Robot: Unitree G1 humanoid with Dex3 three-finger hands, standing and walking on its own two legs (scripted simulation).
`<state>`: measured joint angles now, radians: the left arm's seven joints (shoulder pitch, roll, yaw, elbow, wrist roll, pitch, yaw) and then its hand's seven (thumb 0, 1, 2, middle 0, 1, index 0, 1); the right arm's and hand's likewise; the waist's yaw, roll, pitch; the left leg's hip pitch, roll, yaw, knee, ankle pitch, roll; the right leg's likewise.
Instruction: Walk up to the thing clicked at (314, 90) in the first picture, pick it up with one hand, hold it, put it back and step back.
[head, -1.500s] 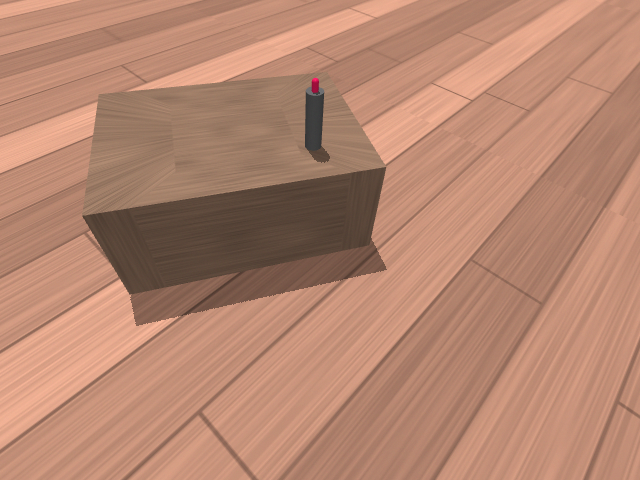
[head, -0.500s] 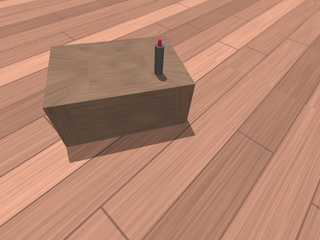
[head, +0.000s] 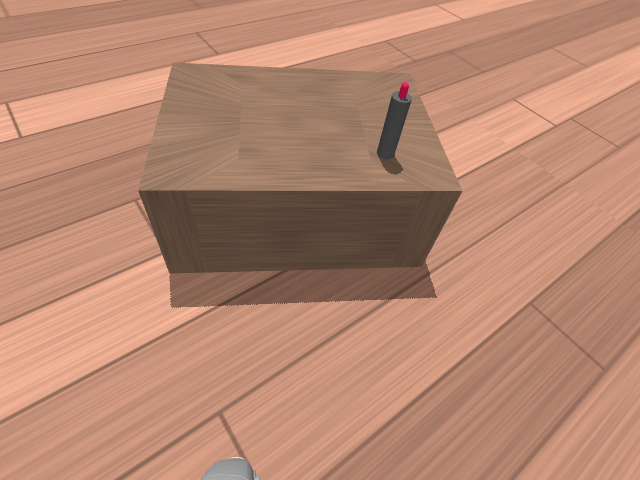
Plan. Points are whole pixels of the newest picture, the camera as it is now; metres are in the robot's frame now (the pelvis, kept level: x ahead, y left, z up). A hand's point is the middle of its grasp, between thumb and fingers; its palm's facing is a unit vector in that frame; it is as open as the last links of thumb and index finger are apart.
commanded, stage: walk up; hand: right
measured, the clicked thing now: (394, 121) +1.10 -0.20 -0.21
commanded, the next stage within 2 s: none
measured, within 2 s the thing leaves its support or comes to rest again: neither
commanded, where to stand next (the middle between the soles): +0.59 -0.09 m, yaw +7 degrees
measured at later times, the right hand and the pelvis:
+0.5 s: hand (515, 398) +0.28 -0.33 -0.15, palm faces -0.11 +0.93 -0.36, open 7.4 cm; pelvis +0.22 -0.06 +0.00, yaw +4 degrees
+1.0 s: hand (492, 254) +0.53 -0.32 -0.10, palm faces -0.11 +0.89 -0.44, open 7.4 cm; pelvis +0.41 -0.07 +0.00, yaw +6 degrees
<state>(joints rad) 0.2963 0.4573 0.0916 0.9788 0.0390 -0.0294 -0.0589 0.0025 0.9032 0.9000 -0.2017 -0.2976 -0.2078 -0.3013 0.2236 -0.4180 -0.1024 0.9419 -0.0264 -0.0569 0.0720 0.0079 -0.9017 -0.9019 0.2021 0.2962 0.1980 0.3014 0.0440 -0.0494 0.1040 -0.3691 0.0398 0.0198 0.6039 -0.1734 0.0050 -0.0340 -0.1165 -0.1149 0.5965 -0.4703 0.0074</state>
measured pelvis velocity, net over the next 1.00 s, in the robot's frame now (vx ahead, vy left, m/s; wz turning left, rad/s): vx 0.41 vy -0.07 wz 0.11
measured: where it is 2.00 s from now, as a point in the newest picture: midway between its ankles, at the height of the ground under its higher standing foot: (341, 361)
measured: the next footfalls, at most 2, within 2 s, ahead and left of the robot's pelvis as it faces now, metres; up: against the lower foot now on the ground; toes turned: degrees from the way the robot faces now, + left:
right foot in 0.40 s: +0.33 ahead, -0.16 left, +0.00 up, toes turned -2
left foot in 0.84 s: +0.49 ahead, +0.06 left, +0.00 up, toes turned +11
